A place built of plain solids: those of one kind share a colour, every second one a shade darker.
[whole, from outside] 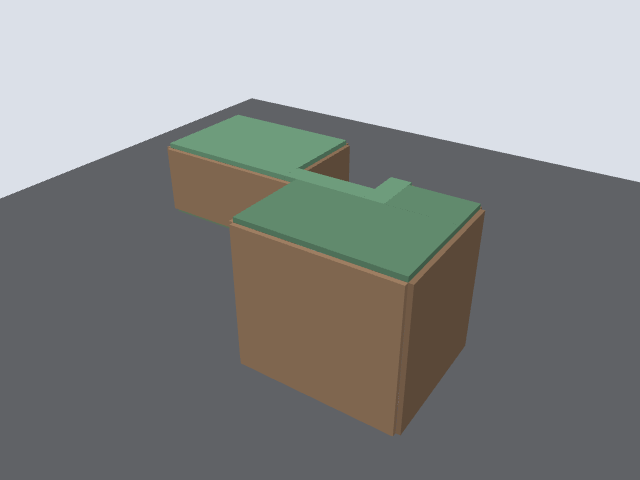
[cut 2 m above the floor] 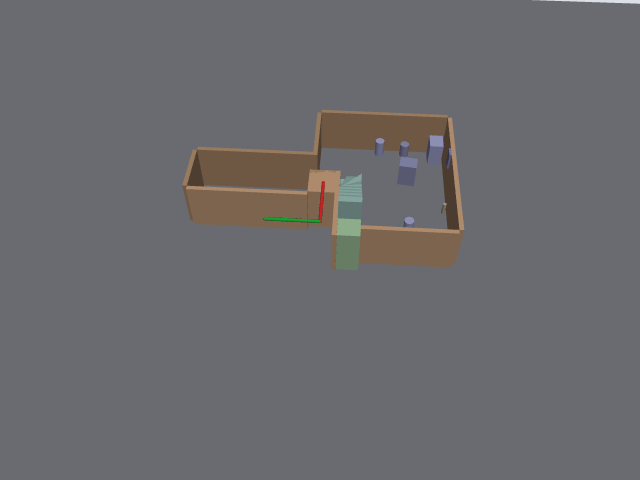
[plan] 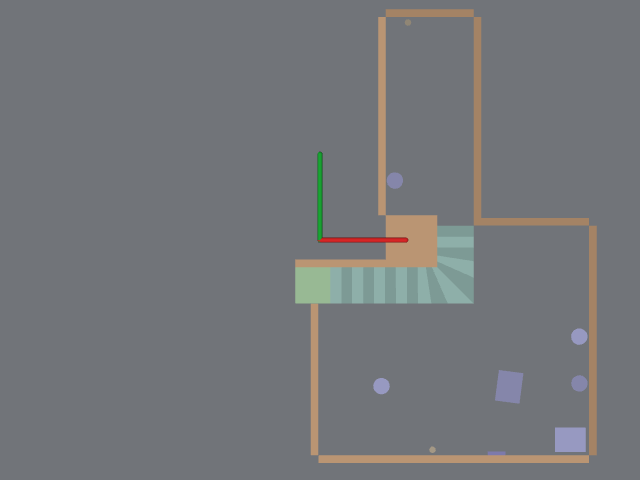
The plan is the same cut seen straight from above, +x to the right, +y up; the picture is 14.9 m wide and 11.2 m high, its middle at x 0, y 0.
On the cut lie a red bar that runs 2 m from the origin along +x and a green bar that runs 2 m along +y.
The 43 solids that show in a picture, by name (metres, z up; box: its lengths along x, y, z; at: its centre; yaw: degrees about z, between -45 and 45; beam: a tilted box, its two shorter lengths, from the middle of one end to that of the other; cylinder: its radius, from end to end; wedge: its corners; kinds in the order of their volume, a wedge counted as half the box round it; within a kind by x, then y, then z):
{
 "wall_1": {"box": [6.42, 0.18, 2.73], "at": [-3.25, -1.57, 4.46]},
 "wall_2": {"box": [0.18, 3.48, 2.73], "at": [-0.49, 1.1, 4.46]},
 "wall_3": {"box": [0.18, 3.54, 5.87], "at": [-0.13, -3.25, 2.89]},
 "wall_4": {"box": [3.31, 0.18, 5.87], "at": [1.08, -0.54, 2.89]},
 "wall_5": {"box": [0.18, 4.63, 2.93], "at": [1.45, 2.89, 1.41]},
 "wall_6": {"box": [1.2, 1.21, 2.93], "at": [2.14, -0.03, 1.41]},
 "wall_7": {"box": [1.2, 0.18, 2.93], "at": [2.14, 0.49, 1.41]},
 "wall_8": {"box": [2.05, 0.18, 2.93], "at": [2.56, 5.29, 1.41]},
 "wall_9": {"box": [6.32, 0.18, 5.87], "at": [3.12, -5.11, 2.89]},
 "wall_10": {"box": [0.18, 4.87, 2.93], "at": [3.68, 2.77, 1.41]},
 "wall_11": {"box": [2.69, 0.18, 5.87], "at": [4.93, 0.43, 2.89]},
 "wall_12": {"box": [0.18, 5.36, 5.87], "at": [6.37, -2.34, 2.89]},
 "roof_1": {"box": [5.88, 4.33, 0.2], "at": [-3.52, 0.68, 5.92]},
 "roof_2": {"box": [3.31, 0.85, 0.2], "at": [1.08, -1.06, 5.92]},
 "roof_3": {"box": [6.32, 3.54, 0.2], "at": [3.12, -3.25, 5.92]},
 "roof_4": {"box": [0.85, 2.06, 0.2], "at": [3.16, -0.45, 5.92]},
 "roof_5": {"box": [2.69, 1.82, 0.2], "at": [4.93, -0.57, 5.92]},
 "floor_1": {"box": [5.88, 4.33, 0.21], "at": [-3.52, 0.68, 2.98]},
 "floor_2": {"box": [0.82, 0.85, 3.14], "at": [-0.17, -1.06, 1.52]},
 "tread_1": {"wedge": [[0.24, -1.48, -0.05], [0.24, -1.48, 2.91], [0.24, -0.63, -0.05], [0.24, -0.63, 2.91], [0.5, -1.48, -0.05], [0.5, -1.48, 2.91], [0.5, -0.63, -0.05], [0.5, -0.63, 2.91]]},
 "tread_2": {"wedge": [[0.5, -1.48, -0.05], [0.5, -1.48, 2.73], [0.5, -0.63, -0.05], [0.5, -0.63, 2.73], [0.75, -1.48, -0.05], [0.75, -1.48, 2.73], [0.75, -0.63, -0.05], [0.75, -0.63, 2.73]]},
 "tread_3": {"wedge": [[0.74, -1.48, -0.05], [0.74, -1.48, 2.55], [0.74, -0.63, -0.05], [0.74, -0.63, 2.55], [1.01, -1.48, -0.05], [1.01, -1.48, 2.55], [1.01, -0.63, -0.05], [1.01, -0.63, 2.55]]},
 "tread_4": {"wedge": [[1.01, -1.48, -0.05], [1.01, -1.48, 2.36], [1.01, -0.63, -0.05], [1.01, -0.63, 2.36], [1.26, -1.48, -0.05], [1.26, -1.48, 2.36], [1.26, -0.63, -0.05], [1.26, -0.63, 2.36]]},
 "tread_5": {"wedge": [[1.26, -1.48, -0.05], [1.26, -1.48, 2.18], [1.26, -0.63, -0.05], [1.26, -0.63, 2.18], [1.51, -1.48, -0.05], [1.51, -1.48, 2.18], [1.52, -0.63, -0.05], [1.52, -0.63, 2.18]]},
 "tread_6": {"wedge": [[1.51, -1.48, -0.05], [1.51, -1.48, 2.0], [1.52, -0.63, -0.05], [1.52, -0.63, 1.99], [1.77, -1.48, -0.05], [1.77, -1.48, 2.0], [1.77, -0.63, -0.05], [1.77, -0.63, 2.0]]},
 "tread_7": {"wedge": [[1.77, -1.48, -0.05], [1.77, -1.48, 1.82], [1.77, -0.63, -0.05], [1.77, -0.63, 1.82], [2.03, -1.48, -0.05], [2.03, -1.48, 1.82], [2.03, -0.63, -0.05], [2.03, -0.63, 1.82]]},
 "tread_8": {"wedge": [[2.02, -1.48, -0.05], [2.02, -1.48, 1.63], [2.02, -0.63, -0.05], [2.02, -0.63, 1.63], [2.28, -0.63, -0.05], [2.28, -0.63, 1.63], [2.29, -1.48, -0.05], [2.29, -1.48, 1.63]]},
 "tread_9": {"wedge": [[2.28, -1.48, -0.05], [2.28, -1.48, 1.45], [2.28, -0.63, -0.05], [2.28, -0.63, 1.46], [2.47, -0.63, -0.05], [2.47, -0.63, 1.46], [2.6, -1.48, -0.05], [2.6, -1.48, 1.45]]},
 "tread_10": {"wedge": [[2.47, -0.63, -0.05], [2.47, -0.63, 1.27], [2.6, -1.48, -0.05], [2.6, -1.48, 1.27], [2.61, -0.63, -0.05], [2.61, -0.63, 1.27], [2.98, -1.48, -0.05], [2.98, -1.48, 1.27]]},
 "tread_11": {"wedge": [[2.61, -0.63, -0.05], [2.61, -0.63, 1.09], [2.74, -0.63, -0.05], [2.74, -0.63, 1.09], [2.98, -1.48, -0.05], [2.98, -1.48, 1.09], [3.59, -1.48, -0.05], [3.59, -1.48, 1.09]]},
 "tread_12": {"wedge": [[2.74, -0.64, -0.05], [2.74, -0.64, 0.91], [2.74, -0.5, -0.05], [2.74, -0.5, 0.91], [3.59, -1.49, -0.05], [3.59, -1.49, 0.9], [3.59, -0.88, -0.05], [3.59, -0.88, 0.91]]},
 "tread_13": {"wedge": [[2.74, -0.51, -0.05], [2.74, -0.51, 0.73], [2.74, -0.36, -0.05], [2.74, -0.36, 0.73], [3.59, -0.88, -0.05], [3.59, -0.88, 0.73], [3.59, -0.49, -0.05], [3.59, -0.49, 0.73]]},
 "tread_14": {"wedge": [[2.74, -0.37, -0.05], [2.74, -0.37, 0.54], [2.74, -0.18, -0.05], [2.74, -0.18, 0.54], [3.59, -0.5, -0.05], [3.59, -0.5, 0.54], [3.59, -0.18, -0.05], [3.59, -0.18, 0.54]]},
 "tread_15": {"wedge": [[2.74, -0.18, -0.05], [2.74, -0.18, 0.36], [2.74, 0.08, -0.05], [2.74, 0.08, 0.37], [3.59, -0.18, -0.05], [3.59, -0.18, 0.36], [3.59, 0.08, -0.05], [3.59, 0.08, 0.37]]},
 "tread_16": {"wedge": [[2.74, 0.07, -0.05], [2.74, 0.07, 0.18], [2.74, 0.33, -0.05], [2.74, 0.33, 0.18], [3.59, 0.07, -0.05], [3.59, 0.07, 0.18], [3.59, 0.33, -0.05], [3.59, 0.33, 0.18]]},
 "bin_1": {"cylinder": 0.19, "from": [1.44, -3.41, 0.0], "to": [1.44, -3.41, 0.75]},
 "bin_2": {"cylinder": 0.19, "from": [1.75, 1.39, 0.0], "to": [1.75, 1.39, 0.75]},
 "bin_3": {"box": [0.58, 0.72, 1.11], "at": [4.41, -3.43, 0.51], "yaw": -7.5},
 "bin_4": {"box": [0.72, 0.58, 1.11], "at": [5.84, -4.66, 0.51]},
 "bin_5": {"cylinder": 0.19, "from": [6.05, -3.35, 0.0], "to": [6.05, -3.35, 0.62]},
 "bin_6": {"cylinder": 0.19, "from": [6.05, -2.25, 0.0], "to": [6.05, -2.25, 0.75]},
 "cabinet_1": {"box": [0.42, 0.09, 0.87], "at": [4.12, -4.98, 1.7]},
 "extinguisher_1": {"cylinder": 0.07, "from": [2.62, -4.89, 0.0], "to": [2.62, -4.89, 0.52]}
}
